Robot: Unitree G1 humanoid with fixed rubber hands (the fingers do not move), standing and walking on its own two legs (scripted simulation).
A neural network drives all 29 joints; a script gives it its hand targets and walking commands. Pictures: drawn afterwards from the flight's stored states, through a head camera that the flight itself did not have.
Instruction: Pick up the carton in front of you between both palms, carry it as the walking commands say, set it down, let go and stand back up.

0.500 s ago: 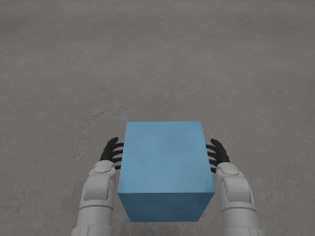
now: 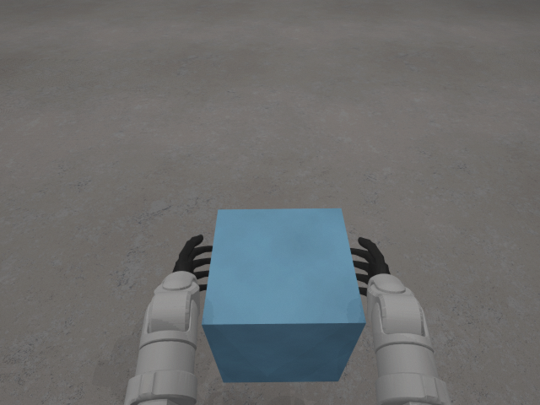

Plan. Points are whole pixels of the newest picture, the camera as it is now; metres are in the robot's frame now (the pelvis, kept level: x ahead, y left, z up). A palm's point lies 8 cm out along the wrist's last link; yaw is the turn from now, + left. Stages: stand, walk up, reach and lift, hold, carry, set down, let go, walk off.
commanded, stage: hold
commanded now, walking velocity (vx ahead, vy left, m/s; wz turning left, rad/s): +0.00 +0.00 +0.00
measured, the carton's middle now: (280, 298) +0.31 +0.00 -0.03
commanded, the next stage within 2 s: set down in 0.04 s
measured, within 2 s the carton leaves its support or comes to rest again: neither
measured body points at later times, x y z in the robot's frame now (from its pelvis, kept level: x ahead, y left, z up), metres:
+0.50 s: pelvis +0.01 -0.01 -0.02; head +0.10 +0.00 +0.42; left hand +0.37 +0.15 -0.05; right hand +0.36 -0.16 -0.05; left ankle +0.06 +0.11 -0.74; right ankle +0.02 -0.11 -0.74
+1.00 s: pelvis -0.02 +0.01 -0.14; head +0.21 +0.00 +0.25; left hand +0.43 +0.13 -0.22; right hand +0.39 -0.17 -0.22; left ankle +0.05 +0.13 -0.74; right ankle +0.02 -0.12 -0.74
